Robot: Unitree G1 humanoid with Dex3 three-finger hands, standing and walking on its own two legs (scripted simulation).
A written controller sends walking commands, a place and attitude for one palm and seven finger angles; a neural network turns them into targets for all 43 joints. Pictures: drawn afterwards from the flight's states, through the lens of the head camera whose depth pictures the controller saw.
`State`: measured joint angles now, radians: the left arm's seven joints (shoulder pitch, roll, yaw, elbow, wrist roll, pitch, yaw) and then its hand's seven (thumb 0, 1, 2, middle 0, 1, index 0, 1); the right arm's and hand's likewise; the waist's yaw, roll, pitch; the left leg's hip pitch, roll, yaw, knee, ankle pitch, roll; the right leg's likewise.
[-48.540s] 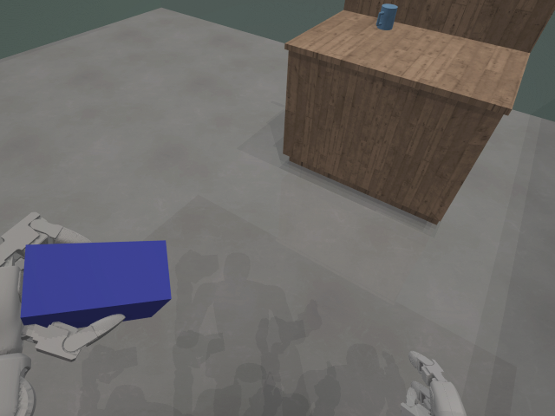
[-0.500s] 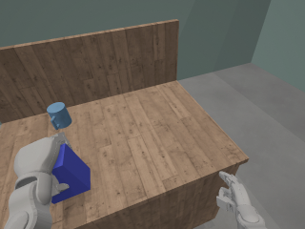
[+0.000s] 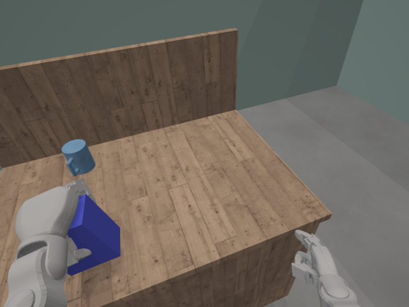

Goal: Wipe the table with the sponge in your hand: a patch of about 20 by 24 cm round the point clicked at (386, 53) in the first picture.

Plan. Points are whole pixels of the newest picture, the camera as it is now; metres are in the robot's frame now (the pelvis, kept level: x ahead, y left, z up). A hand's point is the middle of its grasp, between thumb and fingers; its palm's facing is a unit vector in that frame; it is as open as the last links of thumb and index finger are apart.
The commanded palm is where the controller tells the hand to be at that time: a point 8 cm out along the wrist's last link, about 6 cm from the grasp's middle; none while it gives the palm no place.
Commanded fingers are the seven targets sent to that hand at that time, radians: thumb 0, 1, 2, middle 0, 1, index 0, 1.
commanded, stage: bring the sponge back beside the body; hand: left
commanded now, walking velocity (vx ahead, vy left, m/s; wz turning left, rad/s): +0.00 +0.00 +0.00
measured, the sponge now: (84, 241) +0.19 +0.28 +0.06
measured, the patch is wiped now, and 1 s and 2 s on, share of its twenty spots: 1.00 1.00 1.00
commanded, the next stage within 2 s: step back with the hand held close in 0.22 s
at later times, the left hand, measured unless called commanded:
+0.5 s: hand (89, 215) +0.20 +0.25 +0.13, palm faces +0.33 -0.81 -0.49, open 10.3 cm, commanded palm +0.14 +0.28 +0.17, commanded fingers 0.00 0.10 1.30 -1.20 -1.60 -1.20 -1.60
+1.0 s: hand (55, 248) +0.13 +0.25 +0.15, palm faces +0.39 -0.85 -0.37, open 10.3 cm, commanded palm +0.07 +0.30 +0.17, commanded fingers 0.00 0.10 1.30 -1.20 -1.60 -1.20 -1.60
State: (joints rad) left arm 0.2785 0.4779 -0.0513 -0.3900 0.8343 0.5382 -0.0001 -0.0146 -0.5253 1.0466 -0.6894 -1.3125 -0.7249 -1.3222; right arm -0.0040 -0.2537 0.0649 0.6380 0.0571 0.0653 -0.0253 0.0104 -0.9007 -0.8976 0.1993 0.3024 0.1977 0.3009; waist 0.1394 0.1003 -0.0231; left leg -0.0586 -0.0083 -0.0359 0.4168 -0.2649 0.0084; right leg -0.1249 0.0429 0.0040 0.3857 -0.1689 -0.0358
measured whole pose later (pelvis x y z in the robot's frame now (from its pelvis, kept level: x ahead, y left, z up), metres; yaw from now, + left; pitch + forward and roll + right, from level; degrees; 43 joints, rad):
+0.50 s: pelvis -0.02 -0.01 -0.01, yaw +2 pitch -1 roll -1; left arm 0.36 0.43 0.25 -0.46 0.02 0.14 0.08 -0.02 -0.53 1.05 -0.69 -1.31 -0.73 -1.32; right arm 0.11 -0.22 0.08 0.46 0.03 0.03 -0.05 0.01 -0.90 -0.90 0.20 0.30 0.20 0.30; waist 0.05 0.02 0.00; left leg -0.23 -0.01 -0.07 0.52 -0.28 0.00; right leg -0.27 0.04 -0.03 0.45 -0.17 -0.04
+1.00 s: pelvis -0.07 +0.01 -0.03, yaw +3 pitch +1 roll -2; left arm 0.50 0.41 0.32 -0.61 -0.03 -0.11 0.15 -0.02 -0.53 1.05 -0.69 -1.31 -0.73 -1.32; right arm 0.22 -0.22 0.03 0.54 0.01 -0.02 -0.08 0.01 -0.90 -0.90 0.20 0.30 0.20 0.30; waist -0.03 -0.04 -0.04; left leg -0.46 -0.02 -0.06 0.71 -0.28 0.02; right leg -0.46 0.02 -0.06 0.59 -0.15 -0.01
